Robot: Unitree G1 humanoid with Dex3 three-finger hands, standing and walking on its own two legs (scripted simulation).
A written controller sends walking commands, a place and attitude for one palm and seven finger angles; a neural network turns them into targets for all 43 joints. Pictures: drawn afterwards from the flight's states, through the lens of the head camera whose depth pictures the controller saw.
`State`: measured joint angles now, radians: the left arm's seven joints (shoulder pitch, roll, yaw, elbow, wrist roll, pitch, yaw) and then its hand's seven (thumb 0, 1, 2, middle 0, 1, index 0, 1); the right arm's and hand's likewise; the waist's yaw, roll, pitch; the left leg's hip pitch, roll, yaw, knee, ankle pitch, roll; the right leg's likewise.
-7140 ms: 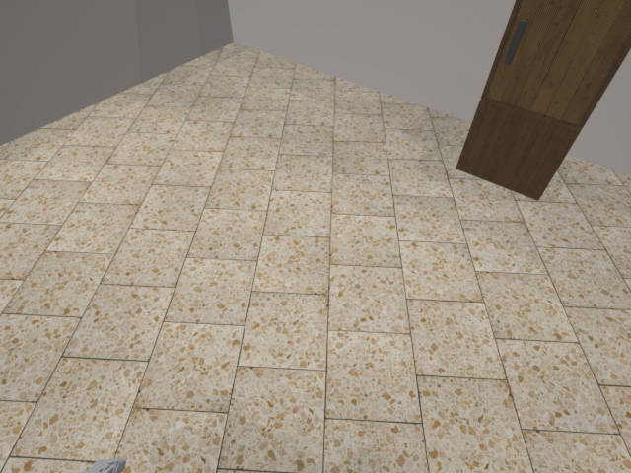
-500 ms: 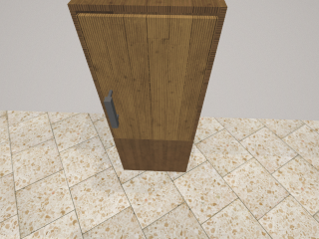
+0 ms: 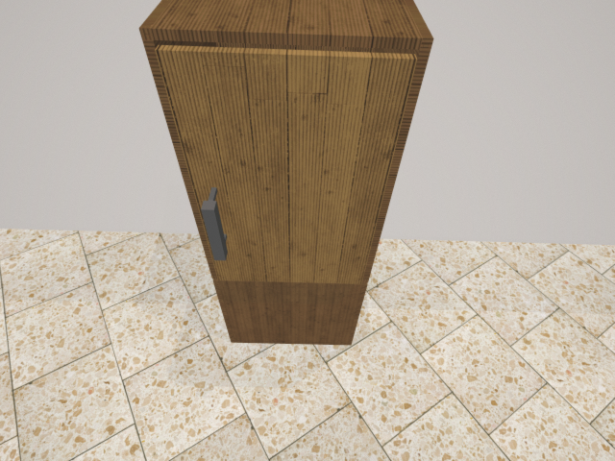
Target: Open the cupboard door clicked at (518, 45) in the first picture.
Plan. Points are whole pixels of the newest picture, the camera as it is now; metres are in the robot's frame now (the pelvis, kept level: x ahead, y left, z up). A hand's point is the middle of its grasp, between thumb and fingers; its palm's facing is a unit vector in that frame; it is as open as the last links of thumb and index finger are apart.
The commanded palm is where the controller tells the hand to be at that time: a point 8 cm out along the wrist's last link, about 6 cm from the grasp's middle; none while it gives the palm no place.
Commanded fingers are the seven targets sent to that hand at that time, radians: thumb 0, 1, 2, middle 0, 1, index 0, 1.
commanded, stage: look again from close up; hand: left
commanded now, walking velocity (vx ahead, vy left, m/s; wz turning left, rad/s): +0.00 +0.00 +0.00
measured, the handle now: (217, 224) +0.56 +0.23 -0.10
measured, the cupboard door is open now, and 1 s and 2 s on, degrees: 0 0 0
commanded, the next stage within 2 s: raise the hand with hooked fingers in 0.50 s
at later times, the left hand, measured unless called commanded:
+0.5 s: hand out of the picture +0.02 +0.17 -0.17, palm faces +0.03 -0.97 -0.23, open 7.3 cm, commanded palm none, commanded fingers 0.00 0.90 0.90 -0.20 -0.30 -0.20 -0.30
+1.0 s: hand (193, 434) +0.17 +0.17 -0.08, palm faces +0.02 -1.00 +0.02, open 8.5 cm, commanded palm +0.14 +0.23 -0.08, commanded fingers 0.00 0.41 0.69 -0.23 -0.62 -0.23 -0.62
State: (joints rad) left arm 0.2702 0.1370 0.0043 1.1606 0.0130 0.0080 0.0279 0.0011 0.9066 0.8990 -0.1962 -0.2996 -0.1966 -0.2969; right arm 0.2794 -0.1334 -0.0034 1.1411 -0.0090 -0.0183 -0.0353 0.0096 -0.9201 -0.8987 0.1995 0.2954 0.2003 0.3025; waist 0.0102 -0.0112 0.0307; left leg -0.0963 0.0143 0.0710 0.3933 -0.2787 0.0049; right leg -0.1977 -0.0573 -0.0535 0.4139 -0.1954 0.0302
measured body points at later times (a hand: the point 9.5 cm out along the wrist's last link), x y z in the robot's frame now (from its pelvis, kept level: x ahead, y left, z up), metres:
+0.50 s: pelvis +0.01 -0.01 -0.01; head +0.02 -0.03 +0.44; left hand +0.02 +0.22 -0.16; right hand +0.01 -0.23 -0.18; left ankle -0.04 +0.11 -0.74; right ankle +0.02 -0.14 -0.74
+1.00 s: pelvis -0.03 -0.04 -0.10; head +0.03 -0.02 +0.34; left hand +0.16 +0.22 -0.08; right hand +0.22 -0.30 -0.12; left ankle -0.04 +0.11 -0.74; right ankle +0.02 -0.14 -0.74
